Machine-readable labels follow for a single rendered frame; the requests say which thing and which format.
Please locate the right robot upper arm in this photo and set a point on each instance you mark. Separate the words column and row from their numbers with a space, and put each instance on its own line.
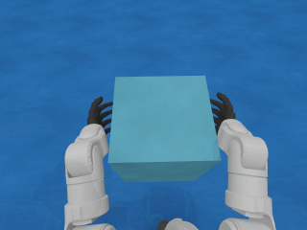
column 243, row 224

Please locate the right robot forearm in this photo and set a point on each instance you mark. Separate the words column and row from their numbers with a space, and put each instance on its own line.
column 247, row 165

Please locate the left robot forearm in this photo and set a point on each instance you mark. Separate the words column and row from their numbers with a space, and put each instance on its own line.
column 84, row 173

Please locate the right robot hand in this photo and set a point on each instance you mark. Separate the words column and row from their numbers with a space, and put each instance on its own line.
column 225, row 112

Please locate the left robot hand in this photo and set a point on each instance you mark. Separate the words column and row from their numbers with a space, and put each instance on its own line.
column 95, row 116

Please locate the right robot shin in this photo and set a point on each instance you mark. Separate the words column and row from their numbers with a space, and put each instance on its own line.
column 175, row 219

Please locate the carton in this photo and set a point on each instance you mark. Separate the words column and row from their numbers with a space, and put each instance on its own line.
column 162, row 129

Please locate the robot right foot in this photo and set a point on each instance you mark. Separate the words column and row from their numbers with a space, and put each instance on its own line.
column 162, row 225

